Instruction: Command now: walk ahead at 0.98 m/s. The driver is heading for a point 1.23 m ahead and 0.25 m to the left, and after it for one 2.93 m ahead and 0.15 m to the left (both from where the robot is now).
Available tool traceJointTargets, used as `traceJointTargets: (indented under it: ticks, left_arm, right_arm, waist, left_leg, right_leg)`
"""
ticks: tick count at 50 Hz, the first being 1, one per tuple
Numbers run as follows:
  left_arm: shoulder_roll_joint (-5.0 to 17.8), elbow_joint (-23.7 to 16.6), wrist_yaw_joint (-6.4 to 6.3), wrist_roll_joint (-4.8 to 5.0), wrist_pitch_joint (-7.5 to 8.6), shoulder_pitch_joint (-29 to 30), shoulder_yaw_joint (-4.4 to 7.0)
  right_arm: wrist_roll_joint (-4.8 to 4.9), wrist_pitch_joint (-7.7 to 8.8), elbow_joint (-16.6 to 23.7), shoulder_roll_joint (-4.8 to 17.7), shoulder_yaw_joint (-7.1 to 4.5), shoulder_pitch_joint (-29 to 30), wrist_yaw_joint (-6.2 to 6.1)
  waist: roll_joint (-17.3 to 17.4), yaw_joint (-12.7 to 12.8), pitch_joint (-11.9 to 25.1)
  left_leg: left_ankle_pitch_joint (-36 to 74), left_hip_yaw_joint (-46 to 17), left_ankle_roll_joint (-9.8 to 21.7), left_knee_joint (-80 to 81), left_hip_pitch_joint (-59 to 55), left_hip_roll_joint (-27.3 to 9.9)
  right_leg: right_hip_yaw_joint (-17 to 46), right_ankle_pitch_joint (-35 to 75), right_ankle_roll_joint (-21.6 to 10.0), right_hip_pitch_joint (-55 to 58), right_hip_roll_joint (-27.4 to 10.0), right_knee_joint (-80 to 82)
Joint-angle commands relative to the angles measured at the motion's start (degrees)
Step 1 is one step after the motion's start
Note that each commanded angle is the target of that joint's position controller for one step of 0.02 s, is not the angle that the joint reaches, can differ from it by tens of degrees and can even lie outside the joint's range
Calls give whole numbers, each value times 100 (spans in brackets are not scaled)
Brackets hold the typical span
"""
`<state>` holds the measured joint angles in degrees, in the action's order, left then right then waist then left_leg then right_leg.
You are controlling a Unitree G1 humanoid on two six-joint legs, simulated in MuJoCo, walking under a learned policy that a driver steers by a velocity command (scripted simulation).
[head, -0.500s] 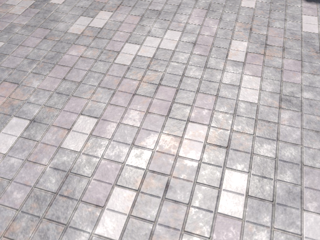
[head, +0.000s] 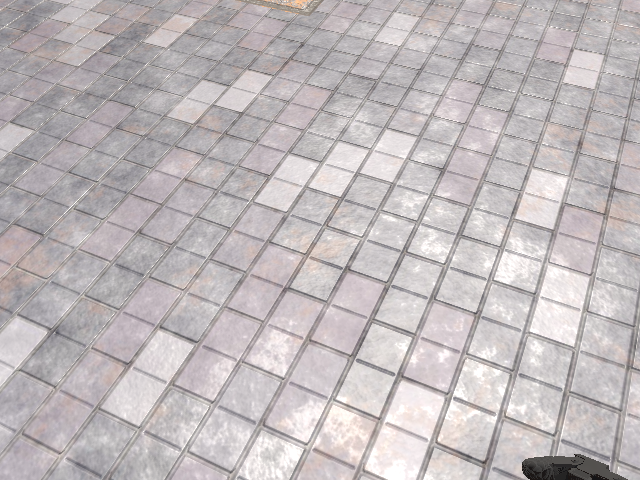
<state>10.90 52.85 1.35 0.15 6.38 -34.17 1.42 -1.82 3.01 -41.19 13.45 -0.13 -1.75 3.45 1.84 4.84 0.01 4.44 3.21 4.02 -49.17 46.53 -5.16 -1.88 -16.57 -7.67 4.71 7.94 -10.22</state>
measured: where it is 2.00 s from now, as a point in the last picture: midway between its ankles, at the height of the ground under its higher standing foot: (213, 179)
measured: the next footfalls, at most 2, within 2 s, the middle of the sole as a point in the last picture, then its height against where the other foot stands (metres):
left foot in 0.18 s outside the picture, level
right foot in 0.58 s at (431, 363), level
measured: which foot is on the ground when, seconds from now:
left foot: up 0.00-0.16, down 0.18-0.58, up 0.60-1.00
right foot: down 0.00-0.18, up 0.20-0.56, down 0.58-1.00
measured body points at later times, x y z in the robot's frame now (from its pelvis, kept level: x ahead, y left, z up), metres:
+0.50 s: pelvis +0.47 -0.01 +0.00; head +0.50 -0.02 +0.45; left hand +0.72 +0.22 -0.04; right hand +0.42 -0.29 -0.13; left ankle +0.31 +0.04 -0.74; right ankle +0.71 -0.16 -0.69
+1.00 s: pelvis +0.91 +0.10 -0.04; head +0.93 +0.13 +0.41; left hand +0.69 +0.27 -0.17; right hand +1.26 +0.09 -0.08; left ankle +1.02 +0.21 -0.73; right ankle +0.76 -0.15 -0.70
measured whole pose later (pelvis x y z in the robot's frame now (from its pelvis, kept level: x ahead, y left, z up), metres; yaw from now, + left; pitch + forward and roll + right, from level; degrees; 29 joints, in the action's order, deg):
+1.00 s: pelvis +0.91 +0.10 -0.04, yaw +39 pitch +1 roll -3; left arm 15.5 53.0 -0.8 -2.0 3.9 -29.5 2.3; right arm -1.5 1.6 -34.9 17.8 -1.4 2.2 4.6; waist 2.0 2.8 -2.6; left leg -7.1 8.9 12.6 -40.8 34.4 2.4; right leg -18.4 -21.6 4.1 12.3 -4.3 -31.4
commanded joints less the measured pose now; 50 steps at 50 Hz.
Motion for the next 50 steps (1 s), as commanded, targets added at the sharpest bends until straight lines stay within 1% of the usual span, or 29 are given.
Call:
traceJointTargets:
  ticks: [1,5,7,8,9,10,11,13,15,17,20,22,25,27,28,29,30,31,32,33,34,35,37,42,44,46,48,49,50]
  left_arm:
    - [766,-143,-92,26,135,-169,93]
    - [1143,84,-259,-89,54,-144,100]
    - [1395,131,-374,-246,-99,136,180]
    - [1525,40,-392,-273,-163,619,236]
    - [1247,-181,-360,-306,-119,1091,189]
    - [459,-480,-172,-35,13,447,28]
    - [892,-620,-199,-113,110,1024,36]
    - [888,-858,-137,-186,216,1733,5]
    - [712,-1052,-45,-434,36,1887,-52]
    - [648,-1342,23,-496,-118,2228,-106]
    - [604,-1814,136,-314,-110,3335,-234]
    - [613,-1841,159,-180,-106,3570,-245]
    - [948,-1916,42,-188,-105,3735,-157]
    - [1326,-1677,-85,-212,-47,2789,23]
    - [1567,-1456,-185,-253,-16,1769,147]
    - [2070,-1320,-318,-406,-20,457,326]
    - [2467,-1311,-279,-529,-65,638,414]
    - [2037,-1347,-242,-432,-131,1127,438]
    - [1409,-1392,-217,-378,-128,1547,296]
    - [1148,-1277,-189,-381,-124,1657,234]
    - [1015,-1111,-194,-355,-113,1583,192]
    - [939,-954,-186,-321,-71,1482,166]
    - [687,-699,-99,-162,32,1338,117]
    - [971,-603,-102,-147,184,1731,173]
    - [1133,-482,-135,-145,169,1510,203]
    - [1467,-491,-204,-168,82,1211,261]
    - [1910,-584,-280,-203,-110,1259,376]
    - [2018,-704,-294,-216,-208,1489,417]
    - [1937,-758,-262,-275,-265,1530,421]
  right_arm:
    - [72,114,514,128,67,1000,31]
    - [70,114,386,504,-14,698,-119]
    - [106,106,-144,957,-205,-935,-257]
    - [105,98,-564,1125,-316,-2225,-341]
    - [47,44,-779,1425,-470,-3225,-419]
    - [-85,15,-818,1599,-519,-2803,-361]
    - [69,36,-777,1217,-537,-2391,-272]
    - [48,97,-909,633,-450,-2034,-250]
    - [60,184,-980,508,-371,-1908,-340]
    - [150,299,-967,761,-417,-1892,-349]
    - [154,388,-772,1012,-515,-1758,-312]
    - [219,418,-788,1214,-599,-2050,-232]
    - [232,337,-838,1292,-639,-2468,-236]
    - [176,286,-841,1549,-690,-2516,-270]
    - [167,298,-770,1606,-709,-2307,-255]
    - [158,353,-553,988,-549,-2119,-261]
    - [496,350,-140,281,-352,-2648,-294]
    - [341,240,-204,707,-361,-2286,-361]
    - [218,168,-214,862,-403,-1708,-329]
    - [167,120,-178,804,-407,-1454,-255]
    - [68,52,-87,700,-406,-1215,-169]
    - [29,-55,-2,536,-379,-1276,-96]
    - [10,-215,291,309,-301,-875,-10]
    - [14,-262,880,403,-172,-64,183]
    - [-14,-252,953,468,-141,379,241]
    - [6,-215,850,614,-173,239,226]
    - [36,-188,545,917,-304,-863,134]
    - [35,-181,218,1134,-432,-1979,52]
    - [48,-191,-154,1402,-612,-2839,-85]
  waist:
    - [-315,-92,-762]
    - [-802,-437,-151]
    - [-956,-1205,632]
    - [-916,-1845,1019]
    - [-306,-2200,1480]
    - [1514,-1114,1694]
    - [359,-1271,1232]
    - [-545,-803,17]
    - [-569,-292,-407]
    - [-344,-142,-677]
    - [-205,-309,-971]
    - [-69,-567,-745]
    - [74,-792,-438]
    - [12,-322,376]
    - [8,246,927]
    - [-553,730,1827]
    - [-2465,123,2693]
    - [-1760,74,2019]
    - [-1009,131,1088]
    - [-574,36,556]
    - [-577,-69,273]
    - [-854,-250,141]
    - [-854,-405,-114]
    - [-638,-772,-625]
    - [-391,-668,-884]
    - [-510,-780,-581]
    - [-746,-1429,155]
    - [-770,-1922,658]
    - [-392,-2153,1046]
  left_leg:
    - [572,469,132,1184,-797,341]
    - [-205,707,415,1738,-1861,1060]
    - [-859,565,601,1885,-3283,1245]
    - [-975,311,838,2148,-4621,969]
    - [-2218,-779,1186,1629,-6046,7]
    - [-2883,-4578,2311,2375,-7655,-1419]
    - [-3248,-4849,2302,3165,-7211,-1267]
    - [-2517,-3707,1869,3647,-5307,-893]
    - [-2260,-3074,1596,3880,-3929,-332]
    - [-2165,-2796,1589,4167,-3082,-170]
    - [-1533,-2137,1258,4546,-1636,343]
    - [-649,-2097,1034,4559,-1698,334]
    - [583,-2218,773,3772,-3299,199]
    - [2021,-2085,526,2014,-3816,297]
    - [1622,-1999,414,599,-3131,519]
    - [-398,-1610,402,-1391,-2228,818]
    - [-3267,-1021,250,-3114,-704,1204]
    - [-2730,-880,359,-3539,25,660]
    - [-2267,-774,352,-3294,202,388]
    - [-2069,-734,309,-3011,56,213]
    - [-2058,-774,285,-2794,-102,74]
    - [-2090,-741,238,-2744,-186,4]
    - [-1980,-650,230,-2650,65,-134]
    - [-537,-121,321,-896,-425,-104]
    - [-293,438,500,47,-944,148]
    - [-450,819,680,423,-1660,633]
    - [-1032,848,850,461,-2904,1024]
    - [-1302,634,1013,602,-4113,1138]
    - [-1709,152,1161,930,-5594,1158]
  right_leg:
    - [527,4062,230,-644,-1391,870]
    - [288,7911,408,611,-1681,-304]
    - [214,8561,446,728,-1847,-2344]
    - [-5,7953,450,-26,-1780,-3968]
    - [-113,4517,315,-1564,-1229,-6251]
    - [280,-1111,672,-4598,-163,-8202]
    - [824,-478,406,-5356,-609,-7950]
    - [845,65,373,-5004,-1077,-6925]
    - [799,-93,600,-4461,-1259,-6279]
    - [622,-175,804,-4376,-1443,-5517]
    - [233,1343,1001,-3031,-1358,-3398]
    - [89,2413,987,-2143,-1123,-2820]
    - [166,2107,891,-2270,-968,-2075]
    - [105,1147,758,-1138,-670,-1833]
    - [289,842,673,178,-1002,-2043]
    - [1615,-1204,531,1487,-2353,-2023]
    - [4805,-2273,-55,2395,-3937,-815]
    - [4917,-3066,-160,1744,-3644,-492]
    - [3691,-2387,-26,971,-3268,-587]
    - [2781,-1135,64,266,-3011,-572]
    - [2039,-339,211,-193,-2718,-488]
    - [1620,70,260,-476,-2690,-448]
    - [910,961,379,-675,-2613,-274]
    - [-857,2457,531,-1296,-2227,318]
    - [-1359,3332,595,-1173,-2050,420]
    - [-1529,5897,631,-605,-2081,-264]
    - [-1469,7571,628,-344,-2291,-2007]
    - [-1316,7561,558,-729,-2407,-3446]
    - [-1240,5543,620,-1770,-2143,-5352]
